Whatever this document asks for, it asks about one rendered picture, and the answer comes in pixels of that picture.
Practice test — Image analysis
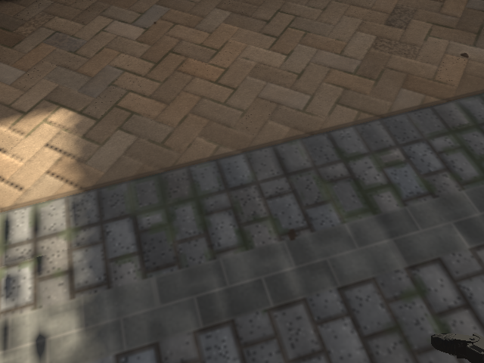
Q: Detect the right robot hand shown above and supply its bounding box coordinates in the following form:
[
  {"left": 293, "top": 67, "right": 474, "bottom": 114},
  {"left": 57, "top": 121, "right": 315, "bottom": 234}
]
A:
[{"left": 431, "top": 334, "right": 484, "bottom": 363}]

